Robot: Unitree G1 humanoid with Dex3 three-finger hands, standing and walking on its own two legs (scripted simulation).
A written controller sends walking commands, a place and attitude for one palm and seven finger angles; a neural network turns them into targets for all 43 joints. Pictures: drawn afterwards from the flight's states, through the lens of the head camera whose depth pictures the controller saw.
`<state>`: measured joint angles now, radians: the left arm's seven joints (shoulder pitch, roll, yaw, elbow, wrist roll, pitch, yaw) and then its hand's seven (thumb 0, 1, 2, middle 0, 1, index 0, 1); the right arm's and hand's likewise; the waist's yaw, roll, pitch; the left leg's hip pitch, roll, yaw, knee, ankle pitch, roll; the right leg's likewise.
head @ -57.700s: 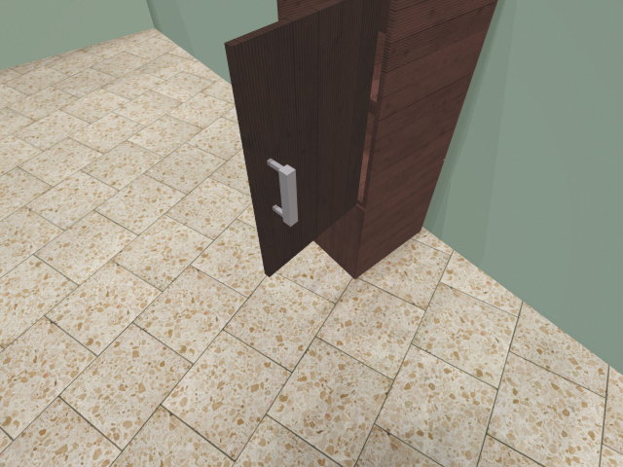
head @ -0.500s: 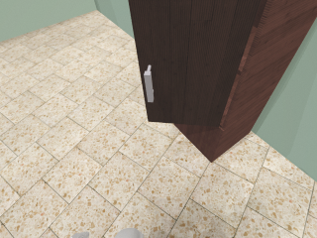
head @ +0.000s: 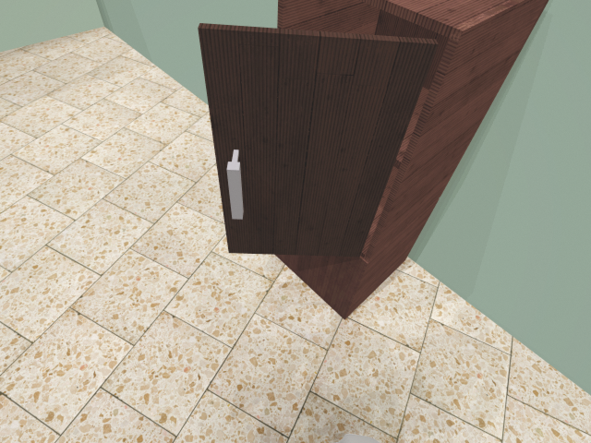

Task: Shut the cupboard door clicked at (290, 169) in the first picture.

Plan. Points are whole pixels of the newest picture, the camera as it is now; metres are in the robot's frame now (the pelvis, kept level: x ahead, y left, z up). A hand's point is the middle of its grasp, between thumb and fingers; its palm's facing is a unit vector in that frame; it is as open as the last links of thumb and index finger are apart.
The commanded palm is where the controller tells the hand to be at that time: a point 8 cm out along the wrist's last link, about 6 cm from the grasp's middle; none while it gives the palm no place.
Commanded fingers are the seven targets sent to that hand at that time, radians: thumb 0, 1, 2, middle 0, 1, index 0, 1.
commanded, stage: take the last steps up to it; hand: left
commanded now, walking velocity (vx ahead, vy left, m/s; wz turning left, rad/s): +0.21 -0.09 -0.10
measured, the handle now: (236, 185) +0.60 +0.14 -0.06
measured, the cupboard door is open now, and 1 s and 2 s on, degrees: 47 47 47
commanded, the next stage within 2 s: come to a stop and stand still in 0.28 s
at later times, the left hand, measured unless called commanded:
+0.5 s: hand out of the picture +0.14 +0.10 -0.19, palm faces +0.04 -0.98 -0.18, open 7.2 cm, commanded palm none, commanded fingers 0.00 0.90 0.90 -0.20 -0.30 -0.20 -0.30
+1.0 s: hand (213, 440) +0.16 +0.13 -0.17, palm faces +0.00 -0.94 -0.33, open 7.3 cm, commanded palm none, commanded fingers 0.00 0.90 0.90 -0.20 -0.30 -0.20 -0.30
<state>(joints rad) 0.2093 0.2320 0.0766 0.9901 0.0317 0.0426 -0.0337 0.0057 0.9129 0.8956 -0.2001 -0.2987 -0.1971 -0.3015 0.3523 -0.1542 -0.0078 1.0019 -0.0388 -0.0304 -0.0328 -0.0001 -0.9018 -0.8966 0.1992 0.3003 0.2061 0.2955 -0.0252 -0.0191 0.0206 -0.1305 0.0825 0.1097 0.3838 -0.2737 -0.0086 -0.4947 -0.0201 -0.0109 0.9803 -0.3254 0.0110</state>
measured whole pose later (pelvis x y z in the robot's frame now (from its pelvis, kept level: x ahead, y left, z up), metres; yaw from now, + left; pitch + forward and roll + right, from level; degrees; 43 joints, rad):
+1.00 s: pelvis +0.11 -0.08 -0.02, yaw -2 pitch +0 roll +1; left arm 0.32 0.20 0.03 0.91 0.04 -0.02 0.07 0.00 0.91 0.90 -0.20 -0.30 -0.20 -0.30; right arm 0.18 -0.21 -0.05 0.92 -0.01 0.04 -0.01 0.00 -0.91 -0.90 0.20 0.30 0.20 0.29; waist 0.01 0.03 0.04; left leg -0.34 -0.01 0.04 0.75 -0.38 0.02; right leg -0.21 0.03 -0.03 0.59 -0.37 -0.07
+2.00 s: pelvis +0.11 -0.01 -0.01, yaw -2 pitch +0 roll -1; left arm 0.29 0.18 -0.03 1.08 0.02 -0.01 0.04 0.00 0.91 0.90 -0.20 -0.30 -0.20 -0.30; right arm 0.21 -0.16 0.02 1.08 -0.01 -0.04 -0.02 0.00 -0.91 -0.90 0.20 0.30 0.20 0.30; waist 0.01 -0.05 0.01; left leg -0.20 -0.09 0.08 0.42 -0.23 0.12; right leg -0.15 -0.04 -0.01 0.41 -0.26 0.04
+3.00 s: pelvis +0.10 -0.01 -0.01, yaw +0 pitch -1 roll +0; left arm 0.40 0.18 0.04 0.73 -0.02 0.08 0.07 0.01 0.91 0.89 -0.21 -0.30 -0.20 -0.30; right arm 0.30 -0.15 0.03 1.02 0.02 -0.11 -0.05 0.00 -0.90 -0.90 0.20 0.30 0.20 0.30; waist -0.02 -0.05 0.06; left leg -0.19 -0.10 0.06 0.41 -0.22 0.11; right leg -0.19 -0.04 -0.02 0.55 -0.30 0.02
